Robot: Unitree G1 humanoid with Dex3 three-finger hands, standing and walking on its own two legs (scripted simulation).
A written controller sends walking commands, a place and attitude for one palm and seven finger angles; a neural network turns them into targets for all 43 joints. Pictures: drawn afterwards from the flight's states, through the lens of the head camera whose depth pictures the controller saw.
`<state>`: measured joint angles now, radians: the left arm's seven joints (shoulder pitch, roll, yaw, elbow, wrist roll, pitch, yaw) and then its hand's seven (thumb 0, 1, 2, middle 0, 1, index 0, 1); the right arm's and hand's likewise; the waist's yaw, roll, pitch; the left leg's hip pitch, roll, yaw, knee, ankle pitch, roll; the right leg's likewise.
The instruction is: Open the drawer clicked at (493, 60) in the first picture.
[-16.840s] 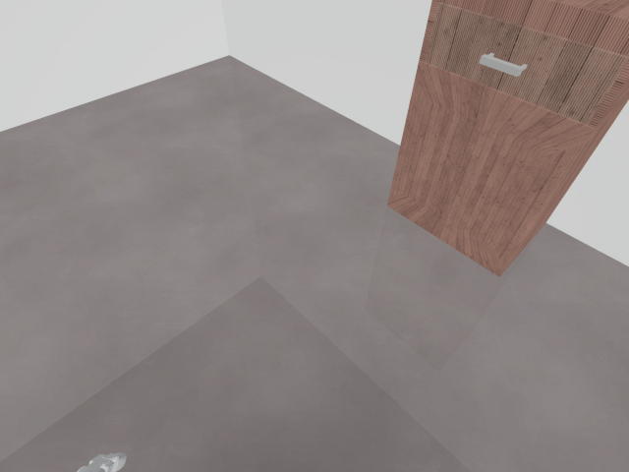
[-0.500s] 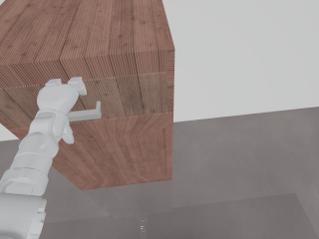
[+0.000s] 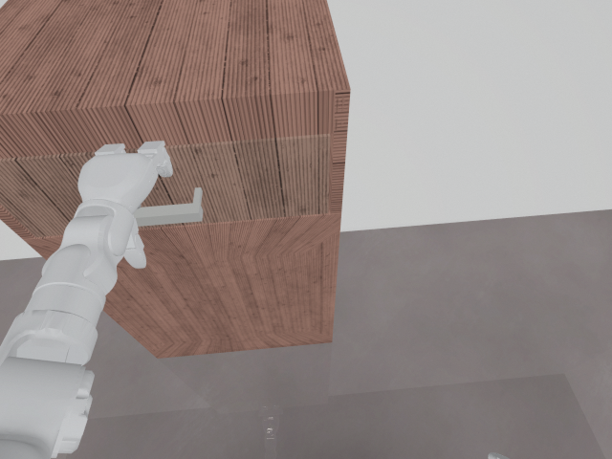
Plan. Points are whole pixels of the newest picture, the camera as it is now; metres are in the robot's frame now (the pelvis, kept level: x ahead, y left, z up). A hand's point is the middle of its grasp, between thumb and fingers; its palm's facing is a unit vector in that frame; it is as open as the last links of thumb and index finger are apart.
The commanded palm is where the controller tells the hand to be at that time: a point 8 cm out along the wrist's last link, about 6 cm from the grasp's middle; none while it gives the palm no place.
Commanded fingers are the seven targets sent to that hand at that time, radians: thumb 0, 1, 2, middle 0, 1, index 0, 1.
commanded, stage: re-aim the fingers above the handle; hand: left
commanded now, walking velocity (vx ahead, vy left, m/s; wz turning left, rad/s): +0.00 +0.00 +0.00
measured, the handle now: (164, 205) +0.48 +0.25 +0.02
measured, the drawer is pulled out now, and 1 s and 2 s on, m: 0.00 0.00 0.00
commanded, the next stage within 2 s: lower the fingers behind the handle in 0.88 s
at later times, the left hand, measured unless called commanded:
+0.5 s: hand (138, 204) +0.43 +0.25 +0.08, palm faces +0.00 +0.00 -1.00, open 13.8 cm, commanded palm +0.40 +0.26 +0.14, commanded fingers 0.00 -0.50 0.30 -0.30 -1.20 -0.30 -1.20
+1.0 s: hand (133, 211) +0.41 +0.26 +0.09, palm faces -0.02 +0.00 -1.00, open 13.8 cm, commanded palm +0.40 +0.26 +0.14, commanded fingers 0.00 -0.50 0.30 -0.30 -1.20 -0.30 -1.20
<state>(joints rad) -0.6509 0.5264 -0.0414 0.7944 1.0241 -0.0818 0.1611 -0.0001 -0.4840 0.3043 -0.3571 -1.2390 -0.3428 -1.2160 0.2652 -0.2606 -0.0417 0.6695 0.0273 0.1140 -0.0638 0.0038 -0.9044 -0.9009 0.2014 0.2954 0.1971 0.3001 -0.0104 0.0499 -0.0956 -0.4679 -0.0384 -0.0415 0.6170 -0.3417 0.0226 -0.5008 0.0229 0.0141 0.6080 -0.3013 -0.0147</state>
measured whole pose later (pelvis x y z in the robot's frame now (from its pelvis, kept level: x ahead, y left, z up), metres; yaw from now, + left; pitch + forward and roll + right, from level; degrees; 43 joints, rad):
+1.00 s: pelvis +0.01 -0.01 +0.00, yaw +0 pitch +10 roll +0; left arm -0.54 0.52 -0.03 0.67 1.00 -0.02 0.13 0.00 -0.48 0.30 -0.32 -1.20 -0.32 -1.20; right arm 0.24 -0.27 -0.04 0.66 0.03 0.12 -0.06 0.00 -0.90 -0.90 0.20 0.30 0.20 0.30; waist 0.00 0.06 -0.09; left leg -0.41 -0.03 -0.04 0.58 -0.34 0.02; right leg -0.45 0.03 0.02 0.59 -0.30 -0.02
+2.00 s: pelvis -0.01 +0.00 -0.01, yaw -1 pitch +15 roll +0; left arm -0.65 0.50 -0.01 0.92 1.07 -0.07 0.30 0.00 -0.48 0.30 -0.31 -1.26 -0.32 -1.21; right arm 0.29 -0.26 -0.05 0.68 0.02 0.11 -0.05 0.00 -0.90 -0.90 0.20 0.30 0.20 0.30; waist -0.04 0.04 -0.13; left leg -0.60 -0.03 -0.02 0.71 -0.37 0.02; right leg -0.64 0.04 0.03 0.69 -0.32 -0.02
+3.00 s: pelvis -0.01 +0.00 -0.01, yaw -1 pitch +14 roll -1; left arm -0.61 0.50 0.00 0.85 1.05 -0.05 0.28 0.00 -0.48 0.30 -0.31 -1.23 -0.32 -1.21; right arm 0.30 -0.26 -0.05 0.68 0.02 0.10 -0.05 0.00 -0.90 -0.90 0.20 0.30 0.20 0.30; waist -0.04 0.05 -0.12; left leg -0.57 -0.03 -0.02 0.70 -0.37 0.03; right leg -0.61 0.04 0.03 0.67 -0.31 -0.01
